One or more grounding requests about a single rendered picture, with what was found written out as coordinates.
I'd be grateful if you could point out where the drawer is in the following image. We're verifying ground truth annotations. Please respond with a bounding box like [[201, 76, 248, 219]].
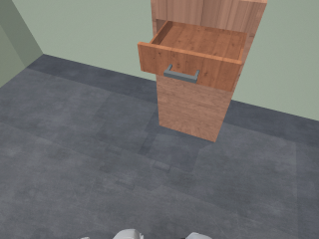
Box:
[[137, 20, 247, 92]]

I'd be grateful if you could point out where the left robot thigh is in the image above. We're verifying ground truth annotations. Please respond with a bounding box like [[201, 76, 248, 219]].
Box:
[[113, 229, 145, 239]]

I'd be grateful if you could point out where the handle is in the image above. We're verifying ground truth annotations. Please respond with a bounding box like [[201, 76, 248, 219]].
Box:
[[163, 64, 199, 84]]

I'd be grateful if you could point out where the cabinet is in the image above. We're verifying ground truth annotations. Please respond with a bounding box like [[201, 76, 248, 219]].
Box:
[[151, 0, 268, 142]]

